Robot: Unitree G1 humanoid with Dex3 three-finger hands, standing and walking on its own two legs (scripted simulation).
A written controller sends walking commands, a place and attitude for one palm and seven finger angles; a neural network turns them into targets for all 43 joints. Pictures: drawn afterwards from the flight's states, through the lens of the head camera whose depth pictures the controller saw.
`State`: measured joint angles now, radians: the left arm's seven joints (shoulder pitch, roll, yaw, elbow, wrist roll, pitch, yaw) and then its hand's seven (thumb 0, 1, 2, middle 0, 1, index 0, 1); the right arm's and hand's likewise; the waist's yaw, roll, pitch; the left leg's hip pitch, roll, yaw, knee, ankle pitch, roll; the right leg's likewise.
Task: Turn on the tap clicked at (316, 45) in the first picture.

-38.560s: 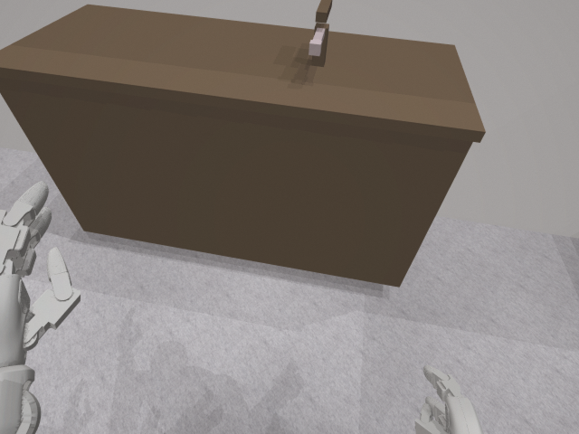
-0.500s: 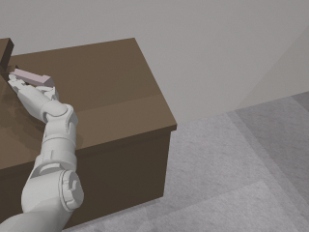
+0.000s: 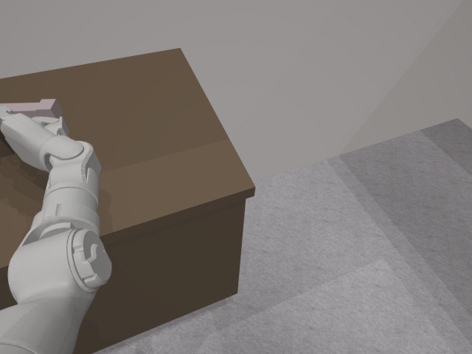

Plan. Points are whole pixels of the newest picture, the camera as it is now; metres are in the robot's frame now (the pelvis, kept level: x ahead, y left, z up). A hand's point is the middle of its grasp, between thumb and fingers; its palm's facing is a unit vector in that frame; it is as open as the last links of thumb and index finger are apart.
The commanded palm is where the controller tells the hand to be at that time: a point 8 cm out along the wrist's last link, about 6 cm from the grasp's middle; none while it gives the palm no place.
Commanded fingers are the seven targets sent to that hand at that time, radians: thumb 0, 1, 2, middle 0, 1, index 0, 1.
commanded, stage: lift the hand up off the lever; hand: left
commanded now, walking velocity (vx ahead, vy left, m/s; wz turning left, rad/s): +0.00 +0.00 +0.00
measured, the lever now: (49, 110) +0.50 +0.31 +0.14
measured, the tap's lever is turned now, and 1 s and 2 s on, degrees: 72 73 73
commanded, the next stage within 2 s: none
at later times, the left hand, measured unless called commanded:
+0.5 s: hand (54, 122) +0.46 +0.28 +0.16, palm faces +0.84 -0.54 -0.05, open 7.8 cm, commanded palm +0.40 +0.29 +0.16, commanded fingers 0.00 0.90 0.90 -0.15 -0.15 -0.15 -0.15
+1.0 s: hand (54, 113) +0.46 +0.27 +0.17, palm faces +0.84 -0.53 -0.07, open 7.8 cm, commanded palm +0.40 +0.29 +0.18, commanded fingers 0.00 0.90 0.90 -0.15 -0.15 -0.15 -0.15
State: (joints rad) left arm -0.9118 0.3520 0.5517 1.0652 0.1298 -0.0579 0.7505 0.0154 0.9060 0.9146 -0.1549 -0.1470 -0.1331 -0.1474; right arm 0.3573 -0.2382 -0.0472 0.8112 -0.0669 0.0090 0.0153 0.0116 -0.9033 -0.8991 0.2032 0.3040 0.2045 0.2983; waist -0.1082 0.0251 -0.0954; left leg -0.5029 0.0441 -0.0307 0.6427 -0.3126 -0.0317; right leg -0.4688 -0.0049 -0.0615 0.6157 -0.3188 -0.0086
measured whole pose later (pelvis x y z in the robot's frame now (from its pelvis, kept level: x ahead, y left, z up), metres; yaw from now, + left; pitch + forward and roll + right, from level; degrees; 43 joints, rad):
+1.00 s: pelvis +0.01 +0.00 +0.01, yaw +1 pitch +6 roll +0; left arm -0.84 0.25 0.50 0.82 0.08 0.13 0.73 0.01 0.90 0.90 -0.15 -0.15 -0.15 -0.15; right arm 0.26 -0.23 -0.05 0.80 -0.05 -0.01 -0.01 0.01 -0.90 -0.90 0.20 0.30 0.20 0.30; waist -0.04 0.03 -0.08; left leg -0.36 0.04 -0.03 0.54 -0.29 -0.04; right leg -0.33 -0.01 -0.07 0.53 -0.31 -0.01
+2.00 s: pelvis +0.01 +0.00 +0.02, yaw +0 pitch +2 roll +0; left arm -0.79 0.22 0.45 0.62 0.05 0.30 0.71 0.01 0.90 0.90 -0.15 -0.15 -0.15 -0.15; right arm 0.25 -0.22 -0.04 0.83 -0.02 -0.04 -0.03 0.01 -0.90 -0.90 0.20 0.30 0.20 0.30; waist 0.00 0.05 -0.06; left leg -0.22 0.04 -0.01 0.43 -0.25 -0.04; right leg -0.21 -0.01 -0.05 0.44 -0.27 -0.01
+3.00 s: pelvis +0.00 +0.00 +0.02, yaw -2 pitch -4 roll +0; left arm -0.15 0.34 0.34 0.09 -0.08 0.02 0.17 0.02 0.90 0.90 -0.17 -0.19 -0.17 -0.20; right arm 0.23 -0.27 -0.03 0.70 0.02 -0.08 -0.06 0.02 -0.90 -0.90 0.20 0.30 0.20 0.30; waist 0.07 0.06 0.03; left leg -0.10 0.05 0.01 0.38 -0.21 -0.03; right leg -0.09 0.00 -0.03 0.37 -0.22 -0.01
